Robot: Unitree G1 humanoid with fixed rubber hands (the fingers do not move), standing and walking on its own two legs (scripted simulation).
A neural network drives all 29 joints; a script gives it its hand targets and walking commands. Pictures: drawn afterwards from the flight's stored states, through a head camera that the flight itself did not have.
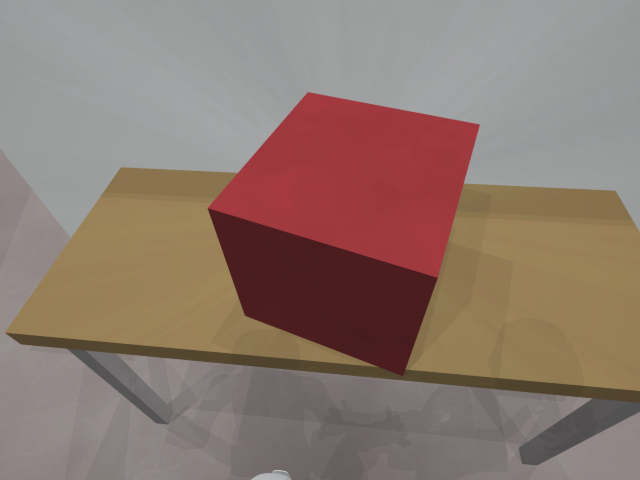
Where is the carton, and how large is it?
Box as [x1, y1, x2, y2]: [208, 92, 479, 375]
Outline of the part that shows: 308,92 208,207 208,210 245,315 402,375 437,278 479,124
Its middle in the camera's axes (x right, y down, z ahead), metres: +0.06 -0.03 +0.63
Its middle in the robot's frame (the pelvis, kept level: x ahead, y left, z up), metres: +0.50 -0.03 +0.01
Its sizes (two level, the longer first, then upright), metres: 0.304 0.284 0.263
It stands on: a table, 0.63 m high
